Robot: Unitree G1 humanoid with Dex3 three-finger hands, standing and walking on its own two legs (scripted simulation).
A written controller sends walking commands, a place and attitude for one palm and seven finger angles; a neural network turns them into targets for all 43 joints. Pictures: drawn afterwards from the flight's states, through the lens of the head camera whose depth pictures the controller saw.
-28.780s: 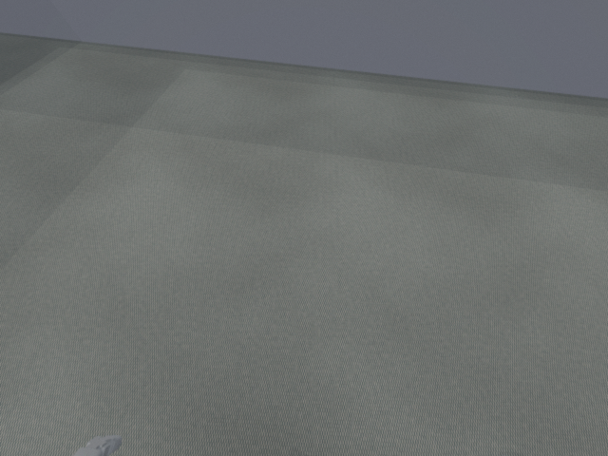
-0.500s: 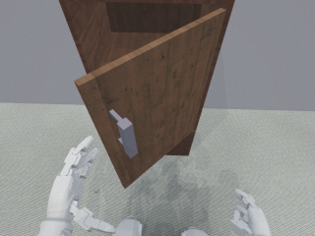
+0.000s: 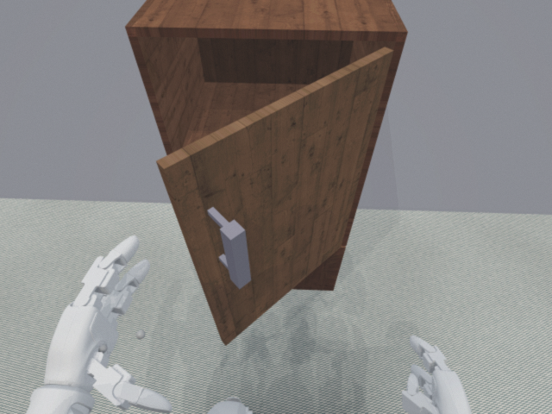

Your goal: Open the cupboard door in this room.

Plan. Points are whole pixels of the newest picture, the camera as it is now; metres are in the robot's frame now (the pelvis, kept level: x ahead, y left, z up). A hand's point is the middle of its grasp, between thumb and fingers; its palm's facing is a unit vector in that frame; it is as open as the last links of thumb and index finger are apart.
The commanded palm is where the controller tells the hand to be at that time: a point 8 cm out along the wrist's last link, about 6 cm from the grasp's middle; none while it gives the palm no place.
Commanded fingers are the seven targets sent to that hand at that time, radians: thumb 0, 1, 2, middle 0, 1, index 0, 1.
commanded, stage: draw the hand back to the body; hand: left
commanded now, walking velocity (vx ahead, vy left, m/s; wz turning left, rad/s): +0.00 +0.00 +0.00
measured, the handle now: (228, 248) +0.35 +0.10 +0.05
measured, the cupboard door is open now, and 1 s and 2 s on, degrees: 44 44 44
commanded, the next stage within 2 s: step back with the hand held close in 1.24 s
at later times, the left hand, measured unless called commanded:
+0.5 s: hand (59, 303) +0.21 +0.24 +0.15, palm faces +0.29 -0.88 -0.37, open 13.5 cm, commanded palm +0.16 +0.28 +0.18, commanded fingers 0.00 0.31 0.64 -0.18 -0.30 -0.18 -0.30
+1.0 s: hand out of the picture +0.23 +0.27 +0.22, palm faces +0.45 -0.81 -0.39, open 7.9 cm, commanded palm +0.18 +0.30 +0.24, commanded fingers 0.00 0.90 0.90 -0.20 -0.30 -0.20 -0.30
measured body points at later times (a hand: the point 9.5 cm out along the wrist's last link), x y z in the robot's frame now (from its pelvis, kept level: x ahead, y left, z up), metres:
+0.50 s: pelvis +0.02 +0.02 +0.05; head +0.01 +0.00 +0.50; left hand +0.19 +0.28 +0.18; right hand +0.20 -0.20 -0.02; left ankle +0.03 +0.12 -0.67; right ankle -0.01 -0.12 -0.67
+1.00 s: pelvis +0.03 +0.01 +0.07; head +0.01 -0.01 +0.52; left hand +0.20 +0.31 +0.24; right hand +0.22 -0.22 -0.01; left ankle +0.03 +0.12 -0.67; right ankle -0.01 -0.12 -0.67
